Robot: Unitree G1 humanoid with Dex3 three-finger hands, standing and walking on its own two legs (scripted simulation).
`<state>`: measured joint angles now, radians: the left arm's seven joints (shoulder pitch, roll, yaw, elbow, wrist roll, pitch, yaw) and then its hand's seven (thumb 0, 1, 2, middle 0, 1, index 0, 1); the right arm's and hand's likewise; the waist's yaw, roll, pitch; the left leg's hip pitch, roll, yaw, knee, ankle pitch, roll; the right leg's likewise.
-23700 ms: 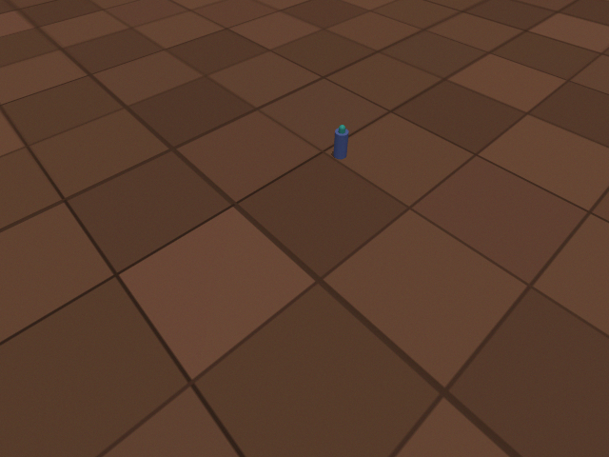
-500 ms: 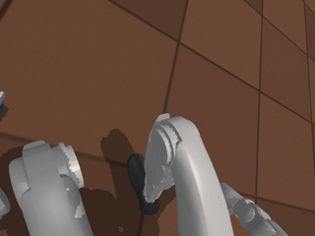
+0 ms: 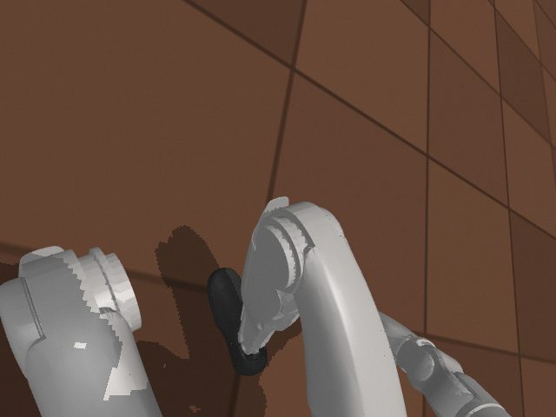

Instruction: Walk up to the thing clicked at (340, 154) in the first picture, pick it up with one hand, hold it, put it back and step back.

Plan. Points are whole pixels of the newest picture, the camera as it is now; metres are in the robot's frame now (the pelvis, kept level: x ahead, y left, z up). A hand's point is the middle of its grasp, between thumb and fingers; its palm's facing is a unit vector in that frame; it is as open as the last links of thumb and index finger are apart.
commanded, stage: lower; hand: left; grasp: from the side
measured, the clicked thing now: out of the picture +0.45 +0.29 -0.18
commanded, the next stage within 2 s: loosen in 0.14 s
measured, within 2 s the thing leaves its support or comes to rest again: rests again in 0.22 s
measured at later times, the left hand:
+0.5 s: hand out of the picture +0.45 +0.29 -0.18, palm faces +0.38 -0.92 +0.01, open 9.9 cm
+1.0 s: hand out of the picture +0.45 +0.30 -0.16, palm faces +0.40 -0.92 +0.01, open 16.9 cm
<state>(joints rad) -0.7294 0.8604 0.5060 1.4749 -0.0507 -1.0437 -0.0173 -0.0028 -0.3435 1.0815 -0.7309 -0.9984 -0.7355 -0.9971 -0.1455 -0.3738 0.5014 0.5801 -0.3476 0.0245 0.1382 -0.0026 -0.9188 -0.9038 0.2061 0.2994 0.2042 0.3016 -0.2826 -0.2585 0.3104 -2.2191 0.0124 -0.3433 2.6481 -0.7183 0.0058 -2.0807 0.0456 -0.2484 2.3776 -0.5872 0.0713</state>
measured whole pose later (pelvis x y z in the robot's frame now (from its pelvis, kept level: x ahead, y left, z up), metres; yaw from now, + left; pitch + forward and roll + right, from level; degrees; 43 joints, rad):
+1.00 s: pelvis -0.01 +0.00 +0.00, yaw -1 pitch +12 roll -18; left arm -0.71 0.91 0.57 1.43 -0.07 -1.08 -0.04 -0.01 -0.53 0.10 -0.18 -0.11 -0.18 -0.11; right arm -0.16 -0.38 0.54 0.54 -0.35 0.03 0.12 0.00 -0.92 -0.90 0.21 0.30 0.21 0.30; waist -0.28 -0.29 0.33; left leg -2.20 0.03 -0.37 2.66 -0.72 0.01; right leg -2.06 0.07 -0.27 2.36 -0.56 0.07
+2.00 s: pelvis +0.05 -0.02 +0.26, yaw +13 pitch +29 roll -3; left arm -0.02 0.42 0.24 0.41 0.04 0.05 0.10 -0.01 -0.48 0.09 -0.07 -0.07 -0.07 -0.07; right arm 0.10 -0.24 0.01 0.52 0.05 0.07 -0.08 0.01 -0.90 -0.90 0.21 0.30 0.20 0.30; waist -0.05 0.00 -0.16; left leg -1.57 0.04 -0.06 1.70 -0.64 -0.02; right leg -1.55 -0.01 -0.06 1.65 -0.61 -0.01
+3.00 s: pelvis +0.10 +0.00 +0.43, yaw +15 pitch +7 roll -2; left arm 0.46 0.21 -0.02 -0.01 0.00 0.27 0.15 -0.01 -0.55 0.04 -0.05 -0.05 -0.05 -0.05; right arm 0.28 -0.21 0.04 0.50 0.01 -0.12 -0.18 0.01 -0.90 -0.90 0.21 0.30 0.20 0.30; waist -0.03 0.04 -0.11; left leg -0.62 0.04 -0.03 0.97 -0.48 -0.01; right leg -0.59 -0.01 -0.05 0.91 -0.44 0.01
